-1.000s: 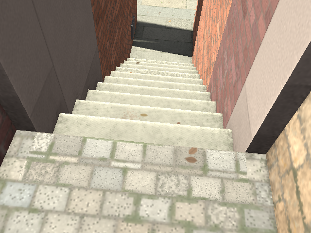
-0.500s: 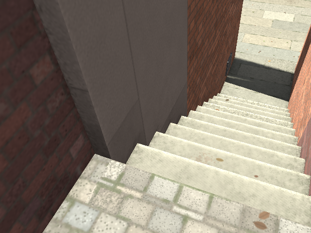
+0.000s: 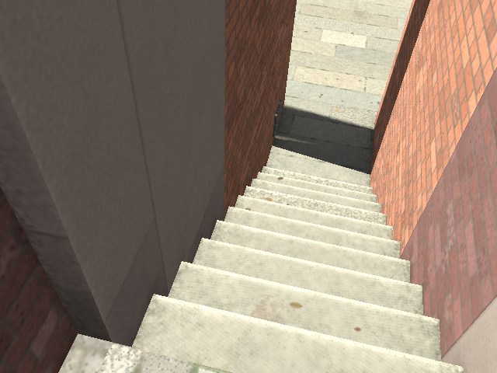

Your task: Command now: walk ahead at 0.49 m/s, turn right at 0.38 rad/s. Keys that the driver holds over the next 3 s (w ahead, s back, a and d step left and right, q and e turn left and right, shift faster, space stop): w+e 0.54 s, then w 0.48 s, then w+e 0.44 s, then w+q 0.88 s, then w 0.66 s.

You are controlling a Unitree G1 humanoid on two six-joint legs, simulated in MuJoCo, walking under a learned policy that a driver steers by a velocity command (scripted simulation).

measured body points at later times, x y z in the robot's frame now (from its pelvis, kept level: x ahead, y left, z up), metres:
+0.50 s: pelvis +0.26 -0.04 -0.01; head +0.29 -0.06 +0.44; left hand +0.43 +0.19 -0.11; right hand +0.35 -0.37 -0.10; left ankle +0.41 +0.14 -0.67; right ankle +0.26 -0.09 -0.75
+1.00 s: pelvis +0.56 +0.00 -0.16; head +0.55 +0.03 +0.29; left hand +0.71 +0.23 -0.30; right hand +0.45 -0.30 -0.24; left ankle +0.66 +0.09 -0.90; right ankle +0.29 -0.09 -0.68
